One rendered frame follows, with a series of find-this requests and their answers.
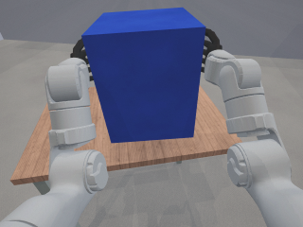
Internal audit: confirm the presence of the table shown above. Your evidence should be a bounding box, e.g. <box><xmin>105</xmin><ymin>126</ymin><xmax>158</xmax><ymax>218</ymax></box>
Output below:
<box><xmin>10</xmin><ymin>85</ymin><xmax>242</xmax><ymax>227</ymax></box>

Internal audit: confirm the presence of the robot left upper arm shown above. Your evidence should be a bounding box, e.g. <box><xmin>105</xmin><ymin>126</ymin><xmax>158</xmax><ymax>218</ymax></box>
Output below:
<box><xmin>0</xmin><ymin>149</ymin><xmax>109</xmax><ymax>227</ymax></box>

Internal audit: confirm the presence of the robot right upper arm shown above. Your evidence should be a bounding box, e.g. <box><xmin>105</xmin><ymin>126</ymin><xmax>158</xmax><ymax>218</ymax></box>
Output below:
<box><xmin>227</xmin><ymin>138</ymin><xmax>303</xmax><ymax>227</ymax></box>

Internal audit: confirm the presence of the robot left forearm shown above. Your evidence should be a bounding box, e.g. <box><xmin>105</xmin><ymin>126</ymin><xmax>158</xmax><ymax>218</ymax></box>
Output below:
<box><xmin>45</xmin><ymin>58</ymin><xmax>97</xmax><ymax>186</ymax></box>

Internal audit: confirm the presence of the robot right forearm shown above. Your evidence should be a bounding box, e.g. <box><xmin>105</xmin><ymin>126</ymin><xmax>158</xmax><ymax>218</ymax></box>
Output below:
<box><xmin>204</xmin><ymin>49</ymin><xmax>292</xmax><ymax>177</ymax></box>

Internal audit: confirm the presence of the left robot hand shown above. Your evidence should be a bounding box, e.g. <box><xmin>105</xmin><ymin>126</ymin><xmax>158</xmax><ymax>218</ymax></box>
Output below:
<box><xmin>70</xmin><ymin>39</ymin><xmax>94</xmax><ymax>81</ymax></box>

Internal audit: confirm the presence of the carton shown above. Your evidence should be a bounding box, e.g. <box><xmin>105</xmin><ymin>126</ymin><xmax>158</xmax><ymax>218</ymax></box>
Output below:
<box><xmin>81</xmin><ymin>8</ymin><xmax>206</xmax><ymax>144</ymax></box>

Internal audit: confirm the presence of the right robot hand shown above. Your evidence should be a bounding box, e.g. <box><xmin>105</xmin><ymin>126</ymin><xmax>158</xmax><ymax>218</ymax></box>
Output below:
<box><xmin>201</xmin><ymin>28</ymin><xmax>223</xmax><ymax>73</ymax></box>

